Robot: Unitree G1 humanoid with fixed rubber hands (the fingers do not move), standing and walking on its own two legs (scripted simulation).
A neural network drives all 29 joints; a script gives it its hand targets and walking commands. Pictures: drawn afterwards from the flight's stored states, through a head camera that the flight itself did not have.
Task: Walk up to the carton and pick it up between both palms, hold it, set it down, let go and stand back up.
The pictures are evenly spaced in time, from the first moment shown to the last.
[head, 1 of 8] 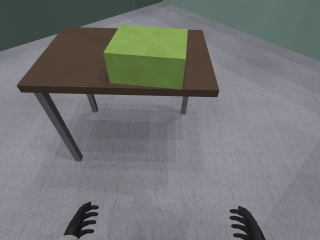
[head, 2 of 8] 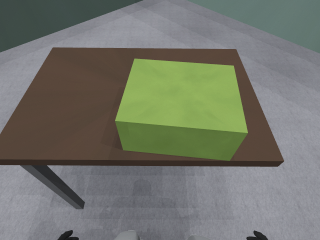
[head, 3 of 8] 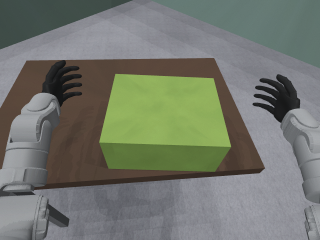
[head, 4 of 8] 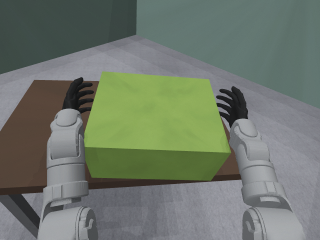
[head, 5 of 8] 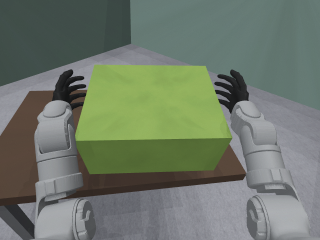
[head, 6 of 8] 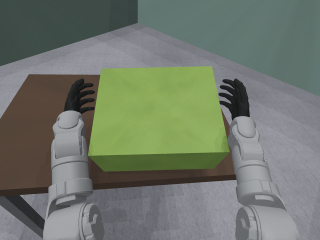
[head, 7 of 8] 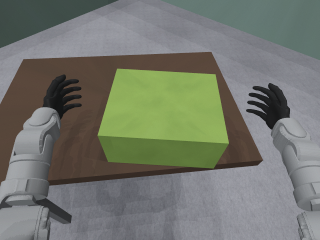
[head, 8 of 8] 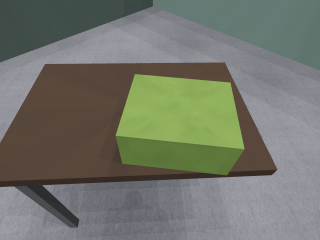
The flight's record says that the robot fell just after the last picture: no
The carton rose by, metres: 0.16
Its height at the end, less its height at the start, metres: +0.00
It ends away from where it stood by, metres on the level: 0.01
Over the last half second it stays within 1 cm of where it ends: yes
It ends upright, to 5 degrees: yes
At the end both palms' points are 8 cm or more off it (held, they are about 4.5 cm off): yes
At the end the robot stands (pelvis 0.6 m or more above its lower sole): yes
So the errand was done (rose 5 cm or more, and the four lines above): yes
